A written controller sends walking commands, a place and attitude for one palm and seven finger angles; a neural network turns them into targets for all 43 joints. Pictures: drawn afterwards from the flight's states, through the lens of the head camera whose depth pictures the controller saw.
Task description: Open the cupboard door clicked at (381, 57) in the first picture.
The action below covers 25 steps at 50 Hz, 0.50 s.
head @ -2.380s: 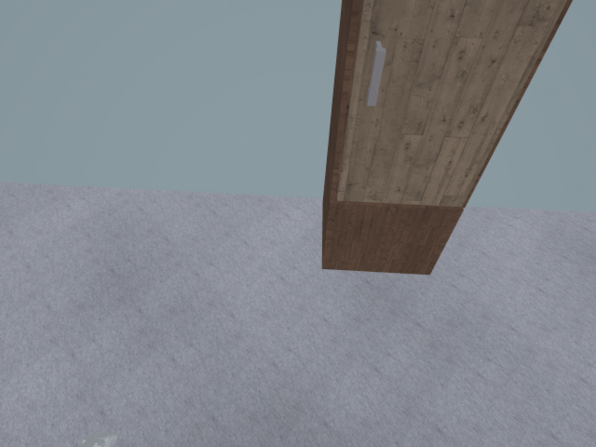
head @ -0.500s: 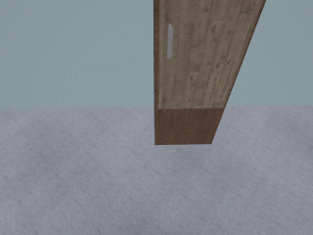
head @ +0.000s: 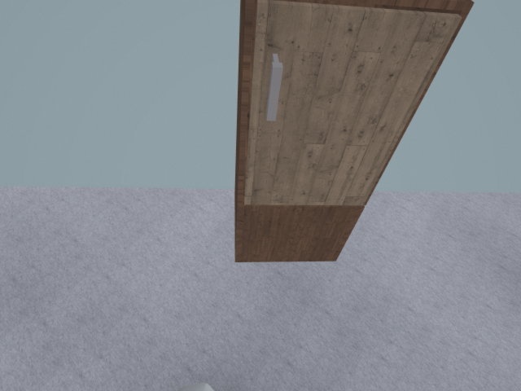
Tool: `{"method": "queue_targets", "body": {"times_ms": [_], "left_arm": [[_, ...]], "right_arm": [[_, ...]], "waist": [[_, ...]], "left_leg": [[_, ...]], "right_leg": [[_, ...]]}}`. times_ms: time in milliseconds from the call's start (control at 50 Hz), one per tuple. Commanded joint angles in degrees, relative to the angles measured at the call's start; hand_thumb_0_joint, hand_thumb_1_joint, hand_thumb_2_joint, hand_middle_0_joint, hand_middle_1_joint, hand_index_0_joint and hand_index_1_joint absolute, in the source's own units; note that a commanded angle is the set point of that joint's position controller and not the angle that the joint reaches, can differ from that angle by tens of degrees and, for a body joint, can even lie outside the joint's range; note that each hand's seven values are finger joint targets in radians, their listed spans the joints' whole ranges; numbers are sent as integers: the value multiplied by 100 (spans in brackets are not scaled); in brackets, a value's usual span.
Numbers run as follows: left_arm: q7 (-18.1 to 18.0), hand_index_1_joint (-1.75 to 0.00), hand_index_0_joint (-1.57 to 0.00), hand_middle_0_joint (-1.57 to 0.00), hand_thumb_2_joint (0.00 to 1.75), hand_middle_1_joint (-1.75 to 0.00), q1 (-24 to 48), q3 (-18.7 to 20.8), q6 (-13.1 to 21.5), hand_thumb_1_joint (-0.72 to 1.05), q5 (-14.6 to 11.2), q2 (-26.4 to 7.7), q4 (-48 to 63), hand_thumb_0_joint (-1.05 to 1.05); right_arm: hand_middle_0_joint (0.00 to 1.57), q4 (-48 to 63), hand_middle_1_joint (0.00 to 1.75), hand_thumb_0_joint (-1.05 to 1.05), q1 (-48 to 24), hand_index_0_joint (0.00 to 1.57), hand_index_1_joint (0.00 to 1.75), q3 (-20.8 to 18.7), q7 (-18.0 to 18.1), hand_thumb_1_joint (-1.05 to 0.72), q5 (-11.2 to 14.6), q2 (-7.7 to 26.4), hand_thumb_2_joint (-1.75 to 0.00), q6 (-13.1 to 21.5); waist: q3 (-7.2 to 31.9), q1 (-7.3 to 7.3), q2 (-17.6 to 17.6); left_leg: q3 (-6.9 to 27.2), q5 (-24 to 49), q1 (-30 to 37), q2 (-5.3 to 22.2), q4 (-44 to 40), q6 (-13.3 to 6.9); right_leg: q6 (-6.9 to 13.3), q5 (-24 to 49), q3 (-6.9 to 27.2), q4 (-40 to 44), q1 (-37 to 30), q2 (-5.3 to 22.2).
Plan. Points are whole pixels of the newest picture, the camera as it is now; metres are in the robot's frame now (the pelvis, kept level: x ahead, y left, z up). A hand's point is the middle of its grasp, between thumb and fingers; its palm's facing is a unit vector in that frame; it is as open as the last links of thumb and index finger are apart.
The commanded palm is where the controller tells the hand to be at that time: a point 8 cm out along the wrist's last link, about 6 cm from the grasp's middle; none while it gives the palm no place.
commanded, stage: take the last steps up to it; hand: left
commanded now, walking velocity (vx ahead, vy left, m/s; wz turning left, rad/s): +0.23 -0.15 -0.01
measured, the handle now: (273, 88) +0.68 +0.04 +0.11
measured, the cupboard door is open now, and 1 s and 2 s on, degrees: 0 0 0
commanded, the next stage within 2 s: come to a stop and stand still in 0.22 s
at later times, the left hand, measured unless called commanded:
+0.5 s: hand (215, 328) +0.25 +0.10 -0.15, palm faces -0.03 -0.98 -0.21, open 7.3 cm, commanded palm none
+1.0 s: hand out of the picture +0.14 +0.19 -0.16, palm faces +0.10 -0.98 -0.19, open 7.3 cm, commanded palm none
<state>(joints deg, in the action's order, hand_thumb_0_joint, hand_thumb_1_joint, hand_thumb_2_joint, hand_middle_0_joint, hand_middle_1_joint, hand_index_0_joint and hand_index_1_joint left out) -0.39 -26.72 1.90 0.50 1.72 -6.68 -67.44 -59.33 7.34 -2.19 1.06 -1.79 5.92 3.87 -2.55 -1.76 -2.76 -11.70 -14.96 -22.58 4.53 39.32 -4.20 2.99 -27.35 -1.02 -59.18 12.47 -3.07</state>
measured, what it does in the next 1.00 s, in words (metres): walks ahead: right foot, then left foot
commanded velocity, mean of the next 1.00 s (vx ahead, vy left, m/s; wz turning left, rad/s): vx -0.02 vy -0.04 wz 0.00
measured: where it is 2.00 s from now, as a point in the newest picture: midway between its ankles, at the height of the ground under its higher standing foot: outside the picture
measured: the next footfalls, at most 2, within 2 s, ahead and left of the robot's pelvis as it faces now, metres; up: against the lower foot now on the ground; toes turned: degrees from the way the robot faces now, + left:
right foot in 0.40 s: +0.24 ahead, -0.20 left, +0.00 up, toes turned -7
left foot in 0.80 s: +0.18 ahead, +0.05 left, +0.00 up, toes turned +4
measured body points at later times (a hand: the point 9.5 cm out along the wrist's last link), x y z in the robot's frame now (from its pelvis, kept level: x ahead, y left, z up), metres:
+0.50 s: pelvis +0.16 -0.07 +0.01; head +0.19 -0.09 +0.46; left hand +0.25 +0.15 -0.13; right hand +0.08 -0.30 -0.15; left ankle +0.08 +0.07 -0.69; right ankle +0.20 -0.19 -0.72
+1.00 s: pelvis +0.14 -0.01 +0.03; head +0.16 +0.02 +0.47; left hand +0.14 +0.24 -0.14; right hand +0.24 -0.24 -0.10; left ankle +0.15 +0.06 -0.72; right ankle +0.11 -0.17 -0.65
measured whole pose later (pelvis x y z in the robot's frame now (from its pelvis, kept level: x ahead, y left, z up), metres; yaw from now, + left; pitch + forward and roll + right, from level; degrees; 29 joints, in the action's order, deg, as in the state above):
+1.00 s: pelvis +0.14 -0.01 +0.03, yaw +2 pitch +0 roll -1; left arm -0.7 -15.6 4.1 -3.5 1.6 -13.9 -59.8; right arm -56.6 9.8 -0.6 1.9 -1.5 7.4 0.1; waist -1.3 -1.7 -3.6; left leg -5.0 -12.1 -12.8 -0.3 24.6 -3.6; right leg -3.0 -19.5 2.6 -56.8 23.4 0.2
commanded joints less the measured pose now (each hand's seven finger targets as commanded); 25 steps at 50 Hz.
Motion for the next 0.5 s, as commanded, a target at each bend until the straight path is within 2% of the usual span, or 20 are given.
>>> {"method": "queue_targets", "body": {"times_ms": [0, 20, 40, 80, 120, 140, 180, 240, 280, 300, 320, 340, 360, 380, 400, 420, 440, 460, 480], "left_arm": [[124, -30, -20, -20, 90, -30, 217, 183, 34, 90, 66, -372, 654, 0], [137, -30, -20, -20, 90, -30, 23, 184, -33, 90, 81, -262, 615, 0], [138, -30, -20, -20, 90, -30, -91, 202, -78, 90, 95, -194, 617, 0], [155, -30, -20, -20, 90, -30, -49, 196, -131, 90, 78, -173, 669, 0], [178, -30, -20, -20, 90, -30, 310, 210, -133, 90, 78, -263, 798, 0], [188, -30, -20, -20, 90, -30, 472, 223, -152, 90, 68, -309, 881, 0], [209, -30, -20, -20, 90, -30, 974, 215, -155, 90, 50, -394, 1047, 0], [219, -30, -20, -20, 90, -30, 1498, 195, -127, 90, 21, -448, 1204, 0], [229, -30, -20, -20, 90, -30, 1626, 196, -90, 90, 15, -497, 1252, 0], [220, -30, -20, -20, 90, -30, 1694, 189, -60, 90, 14, -508, 1262, 0], [197, -30, -20, -20, 90, -30, 1514, 186, -15, 90, 9, -496, 1222, 0], [154, -30, -20, -20, 90, -30, 1099, 190, 54, 90, -5, -565, 1084, 0], [80, -30, -20, -20, 90, -30, 674, 217, 162, 90, -4, -848, 893, 0], [-34, -30, -20, -20, 90, -30, 481, 271, 273, 90, -3, -1372, 769, 0], [-65, -30, -20, -20, 90, -30, 564, 244, 242, 90, -72, -1621, 871, 0], [-117, -30, -20, -20, 90, -30, 803, 279, 221, 90, -51, -1601, 867, 0], [-167, -30, -20, -20, 90, -30, 949, 271, 166, 90, -53, -1471, 898, 0], [-216, -30, -20, -20, 90, -30, 1056, 269, 104, 90, -38, -1358, 928, 0], [-245, -30, -20, -20, 90, -30, 1105, 274, 48, 90, -26, -1352, 960, 0]], "right_arm": [[20, -169, 30, 0, 1025, 20, 30, -150, 155, -90, 44, 798, -90, 4], [20, -140, 30, 0, 926, 20, 30, -134, 142, -90, 25, 766, -90, 33], [20, -67, 30, 0, 923, 20, 30, -177, 132, -90, 5, 693, -90, 58], [20, -37, 30, 0, 927, 20, 30, -178, 105, -90, 10, 812, -90, 55], [20, -79, 30, 0, 1166, 20, 30, -186, 93, -90, 20, 899, -90, 45], [20, -82, 30, 0, 1187, 20, 30, -211, 85, -90, 19, 986, -90, 28], [20, -109, 30, 0, 1338, 20, 30, -256, 68, -90, 5, 1086, -90, -14], [20, -137, 30, 0, 1484, 20, 30, -301, 49, -90, -24, 1179, -90, -69], [20, -160, 30, 0, 1520, 20, 30, -337, 48, -90, -44, 1259, -90, -110], [20, -175, 30, 0, 1565, 20, 30, -348, 48, -90, -41, 1243, -90, -137], [20, -166, 30, 0, 1500, 20, 30, -328, 56, -90, -38, 1256, -90, -163], [20, -186, 30, 0, 1461, 20, 30, -286, 57, -90, -18, 1167, -90, -183], [20, -258, 30, 0, 1622, 20, 30, -208, 30, -90, 32, 951, -90, -170], [20, -240, 30, 0, 1975, 20, 30, -70, 7, -90, 106, 454, -90, -156], [20, -171, 30, 0, 1929, 20, 30, -60, 69, -90, 151, 598, -90, -249], [20, -181, 30, 0, 1892, 20, 30, -90, 106, -90, 180, 537, -90, -333], [20, -175, 30, 0, 1829, 20, 30, -122, 140, -90, 180, 639, -90, -380], [20, -194, 30, 0, 1632, 20, 30, -158, 158, -90, 172, 695, -90, -428], [20, -173, 30, 0, 1431, 20, 30, -165, 149, -90, 157, 696, -90, -475]], "waist": [[-554, 165, 692], [-435, 53, 770], [-287, 17, 721], [-215, -1, 883], [-275, 96, 868], [-317, 111, 1016], [-409, 256, 987], [-457, 392, 1066], [-346, 430, 1171], [-336, 452, 1067], [-159, 335, 1138], [102, 126, 970], [488, -32, 430], [1166, 52, -901], [1177, 84, -624], [1243, 117, -1273], [1116, 67, -1553], [913, 26, -1162], [786, -17, -701]], "left_leg": [[2753, -1173, 439, 1988, -3076, -488], [2187, -790, 308, 1774, -3006, -384], [1638, -362, 282, 1583, -2890, -329], [1126, -37, 268, 1352, -2851, -287], [1104, 282, 483, 1306, -2901, -301], [1060, 317, 639, 1354, -2916, -343], [1028, 320, 769, 1364, -2907, -378], [1008, 397, 916, 1388, -2822, -377], [958, 546, 1140, 1374, -2586, -320], [999, 687, 1082, 1371, -2409, -288], [882, 992, 1155, 1273, -2044, -193], [709, 1273, 1166, 1020, -1440, 20], [470, 1035, 823, 676, -679, 303], [222, -791, -26, 196, 163, 603], [742, -2050, 297, 50, 643, 613], [854, -2161, 231, 40, 965, 607], [937, -2128, -34, -19, 1371, 628], [1022, -2007, -245, -72, 1771, 641], [1088, -1878, -372, -148, 2087, 655]], "right_leg": [[-139, 869, 325, -1516, 1976, 862], [-192, 1037, 272, -1295, 1850, 897], [-246, 1210, 186, -1063, 1728, 925], [-347, 1451, 11, -603, 1700, 954], [-434, 1684, -52, -213, 1893, 1011], [-481, 1726, -89, 45, 2009, 1070], [-520, 1689, -191, 726, 1972, 1107], [-522, 1572, -347, 1585, 1701, 1027], [-486, 1419, -509, 2059, 1444, 865], [-454, 1399, -565, 2274, 1172, 786], [-416, 1488, -614, 2675, 784, 702], [-382, 1926, -702, 3269, 95, 575], [-331, 2922, -304, 3587, -896, 913], [9, 5127, 968, 3563, -2035, 2278], [337, 6987, 946, 3475, -1516, 2715], [515, 7729, 829, 3291, -1365, 2608], [653, 8160, 827, 3182, -1451, 2618], [771, 8040, 775, 3171, -1389, 2619], [769, 7733, 693, 3192, -1290, 2585]]}}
